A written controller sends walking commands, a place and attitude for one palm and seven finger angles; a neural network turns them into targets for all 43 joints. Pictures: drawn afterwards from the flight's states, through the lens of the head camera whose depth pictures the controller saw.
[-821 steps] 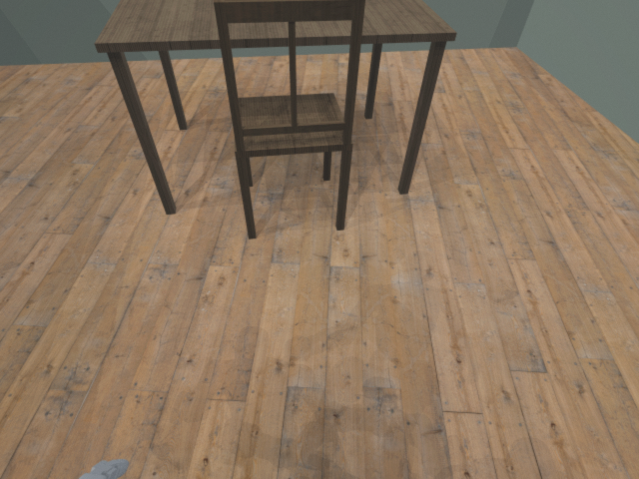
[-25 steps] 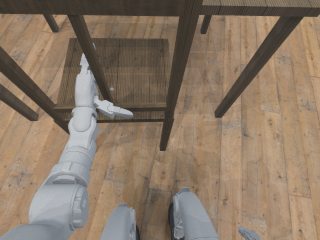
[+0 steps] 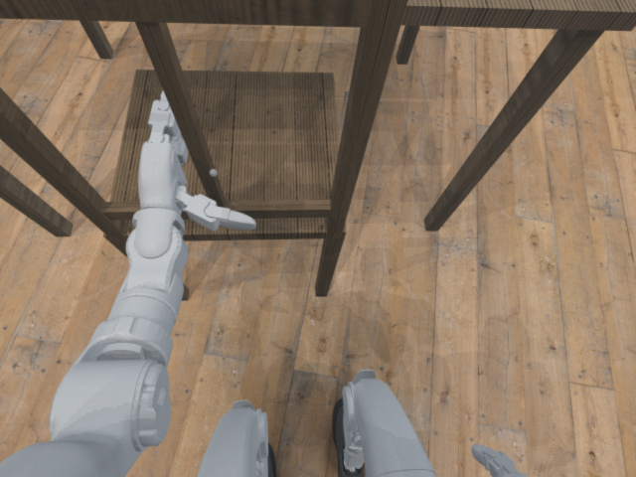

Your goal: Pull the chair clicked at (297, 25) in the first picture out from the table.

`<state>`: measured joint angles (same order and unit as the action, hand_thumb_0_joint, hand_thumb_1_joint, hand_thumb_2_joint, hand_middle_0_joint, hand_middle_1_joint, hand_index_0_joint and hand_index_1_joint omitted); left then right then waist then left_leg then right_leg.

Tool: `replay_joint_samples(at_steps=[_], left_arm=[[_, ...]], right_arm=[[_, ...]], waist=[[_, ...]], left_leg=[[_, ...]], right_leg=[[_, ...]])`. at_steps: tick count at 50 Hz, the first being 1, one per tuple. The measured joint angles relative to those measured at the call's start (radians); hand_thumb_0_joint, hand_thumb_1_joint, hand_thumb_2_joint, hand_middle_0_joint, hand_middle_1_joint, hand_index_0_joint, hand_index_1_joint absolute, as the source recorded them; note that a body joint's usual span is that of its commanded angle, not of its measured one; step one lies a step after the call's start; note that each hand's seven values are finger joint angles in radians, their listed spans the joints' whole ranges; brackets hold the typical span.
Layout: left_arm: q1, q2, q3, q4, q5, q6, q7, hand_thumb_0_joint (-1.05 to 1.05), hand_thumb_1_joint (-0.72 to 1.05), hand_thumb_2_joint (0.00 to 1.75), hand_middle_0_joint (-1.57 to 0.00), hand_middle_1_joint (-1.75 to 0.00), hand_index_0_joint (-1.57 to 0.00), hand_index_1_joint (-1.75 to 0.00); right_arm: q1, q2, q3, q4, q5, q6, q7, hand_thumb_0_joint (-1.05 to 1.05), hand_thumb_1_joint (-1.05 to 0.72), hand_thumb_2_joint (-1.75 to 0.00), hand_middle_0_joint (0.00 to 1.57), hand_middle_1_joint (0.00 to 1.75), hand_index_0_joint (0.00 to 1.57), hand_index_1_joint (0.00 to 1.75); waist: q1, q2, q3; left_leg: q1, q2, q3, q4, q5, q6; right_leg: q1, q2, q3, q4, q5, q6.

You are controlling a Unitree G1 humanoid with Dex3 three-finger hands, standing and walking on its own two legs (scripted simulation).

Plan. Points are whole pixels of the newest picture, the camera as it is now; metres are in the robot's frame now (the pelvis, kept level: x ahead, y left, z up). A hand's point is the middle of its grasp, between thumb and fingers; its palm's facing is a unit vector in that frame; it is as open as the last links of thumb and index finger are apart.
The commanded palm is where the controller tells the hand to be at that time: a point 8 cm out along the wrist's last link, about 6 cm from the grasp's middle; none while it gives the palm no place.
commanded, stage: hook a spindle and tug to test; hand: left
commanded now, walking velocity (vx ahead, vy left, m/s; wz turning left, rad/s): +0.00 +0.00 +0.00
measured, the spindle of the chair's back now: (195, 140) +0.51 +0.11 +0.05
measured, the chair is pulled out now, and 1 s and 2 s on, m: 0.00 0.00 0.06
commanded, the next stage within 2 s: step backward, pulling the chair out in 1.44 s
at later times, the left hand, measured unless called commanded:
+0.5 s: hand (218, 176) +0.48 +0.09 +0.02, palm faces -0.05 -1.00 -0.05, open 11.8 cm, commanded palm +0.45 +0.14 +0.02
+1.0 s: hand (218, 177) +0.47 +0.09 +0.02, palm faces -0.04 -1.00 -0.03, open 5.2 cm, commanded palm +0.43 +0.13 +0.02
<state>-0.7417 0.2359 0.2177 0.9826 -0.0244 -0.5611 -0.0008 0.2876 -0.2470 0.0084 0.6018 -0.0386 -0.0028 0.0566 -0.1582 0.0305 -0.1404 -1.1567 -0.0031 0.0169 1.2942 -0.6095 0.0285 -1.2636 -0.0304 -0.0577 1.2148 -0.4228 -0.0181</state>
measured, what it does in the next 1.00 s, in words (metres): stands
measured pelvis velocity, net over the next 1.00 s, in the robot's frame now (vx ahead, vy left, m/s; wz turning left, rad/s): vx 0.02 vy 0.00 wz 0.00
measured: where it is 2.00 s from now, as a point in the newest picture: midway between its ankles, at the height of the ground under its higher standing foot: outside the picture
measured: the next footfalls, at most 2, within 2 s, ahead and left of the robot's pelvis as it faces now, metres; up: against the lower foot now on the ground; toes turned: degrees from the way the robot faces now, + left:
none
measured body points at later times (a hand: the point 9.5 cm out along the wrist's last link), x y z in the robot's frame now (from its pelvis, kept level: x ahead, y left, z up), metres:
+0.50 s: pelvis +0.01 +0.00 +0.00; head +0.16 +0.01 +0.43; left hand +0.47 +0.14 +0.02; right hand +0.06 -0.25 -0.12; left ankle -0.01 +0.10 -0.62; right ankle +0.07 -0.12 -0.62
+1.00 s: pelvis +0.02 +0.00 +0.01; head +0.17 +0.00 +0.43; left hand +0.47 +0.14 +0.03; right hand +0.08 -0.25 -0.12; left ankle -0.01 +0.10 -0.62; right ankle +0.07 -0.12 -0.62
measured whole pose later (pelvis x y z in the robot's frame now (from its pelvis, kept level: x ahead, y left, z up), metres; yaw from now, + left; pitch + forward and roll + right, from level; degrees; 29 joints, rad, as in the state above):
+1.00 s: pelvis +0.02 +0.00 +0.01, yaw +0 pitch +27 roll -1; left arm -0.62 0.18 0.15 0.84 -0.05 -0.52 0.03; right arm 0.30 -0.24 -0.01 0.59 -0.03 0.01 0.07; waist -0.14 0.04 -0.15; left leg -1.10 0.00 0.01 1.25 -0.62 0.03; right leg -1.21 -0.02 -0.06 1.18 -0.44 -0.02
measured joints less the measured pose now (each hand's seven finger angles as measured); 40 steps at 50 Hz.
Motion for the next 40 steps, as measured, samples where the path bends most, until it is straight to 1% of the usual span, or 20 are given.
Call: replay_joint_samples(at_steps=[4, 8, 15, 19, 25, 29, 35, 40], left_arm=[[0.010, -0.012, -0.016, -0.011, -0.008, 0.011, -0.008, -0.01, -0.49, 0.30, -0.09, -0.16, -0.08, -0.15], [0.017, -0.029, -0.024, -0.010, -0.008, 0.017, -0.001, -0.01, -0.50, 0.30, -0.13, -0.29, -0.12, -0.29], [0.017, -0.037, -0.023, -0.018, 0.010, 0.000, 0.028, -0.01, -0.49, 0.31, -0.24, -0.62, -0.23, -0.61], [0.020, -0.031, -0.019, -0.023, 0.016, 0.005, 0.030, -0.01, -0.42, 0.34, -0.30, -0.83, -0.30, -0.82], [0.039, -0.032, -0.029, -0.040, -0.001, 0.018, 0.022, -0.01, -0.20, 0.43, -0.41, -1.14, -0.40, -1.14], [0.046, -0.038, -0.034, -0.052, -0.011, 0.028, 0.029, -0.01, 0.00, 0.52, -0.45, -1.30, -0.43, -1.29], [0.060, -0.038, -0.041, -0.060, -0.013, 0.027, 0.037, 0.00, 0.32, 0.65, -0.48, -1.40, -0.43, -1.40], [0.069, -0.041, -0.048, -0.074, -0.017, 0.027, 0.037, 0.00, 0.59, 0.77, -0.48, -1.41, -0.43, -1.43]], right_arm=[[0.004, 0.002, 0.000, 0.006, 0.003, 0.007, 0.002, 0.00, -0.90, -0.90, 0.20, 0.30, 0.20, 0.30], [0.005, 0.004, 0.002, 0.007, 0.003, 0.008, 0.002, 0.00, -0.90, -0.90, 0.20, 0.30, 0.20, 0.30], [0.003, 0.007, 0.000, 0.002, -0.004, 0.009, 0.005, 0.00, -0.90, -0.90, 0.20, 0.30, 0.20, 0.30], [0.002, 0.008, 0.000, 0.001, -0.004, 0.015, 0.007, 0.00, -0.90, -0.90, 0.20, 0.30, 0.20, 0.30], [0.005, 0.008, 0.000, 0.001, 0.000, 0.017, 0.006, 0.00, -0.90, -0.90, 0.20, 0.30, 0.20, 0.30], [0.006, 0.009, -0.003, 0.003, 0.000, 0.013, 0.006, 0.00, -0.90, -0.90, 0.20, 0.30, 0.20, 0.30], [0.005, 0.009, -0.006, 0.004, -0.001, 0.010, 0.010, 0.00, -0.90, -0.90, 0.20, 0.30, 0.20, 0.30], [0.005, 0.007, -0.010, 0.003, -0.001, 0.008, 0.011, 0.00, -0.90, -0.90, 0.20, 0.30, 0.20, 0.30]], waist=[[0.008, 0.001, -0.003], [0.006, 0.002, -0.005], [-0.003, 0.001, -0.006], [-0.001, 0.001, -0.005], [0.006, 0.004, -0.003], [0.008, 0.004, -0.007], [0.009, 0.004, -0.010], [0.012, 0.006, -0.009]], left_leg=[[0.004, -0.001, -0.001, -0.004, 0.000, 0.002], [0.010, -0.002, -0.004, -0.007, -0.001, 0.003], [0.010, -0.002, -0.002, -0.003, -0.007, 0.004], [0.011, -0.001, 0.001, -0.003, -0.008, 0.005], [0.020, -0.001, 0.000, -0.013, -0.007, 0.004], [0.023, -0.001, -0.002, -0.017, -0.006, 0.003], [0.033, 0.000, -0.003, -0.020, -0.010, 0.002], [0.034, 0.000, -0.007, -0.021, -0.011, 0.000]], right_leg=[[0.006, -0.001, -0.001, -0.006, 0.000, 0.002], [0.013, -0.002, -0.003, -0.010, -0.001, 0.004], [0.012, -0.001, -0.001, -0.006, -0.006, 0.005], [0.011, 0.001, 0.002, -0.005, -0.007, 0.006], [0.021, 0.001, 0.001, -0.014, -0.006, 0.006], [0.025, 0.001, -0.001, -0.018, -0.007, 0.005], [0.033, 0.003, -0.001, -0.019, -0.011, 0.004], [0.036, 0.003, -0.004, -0.021, -0.014, 0.003]])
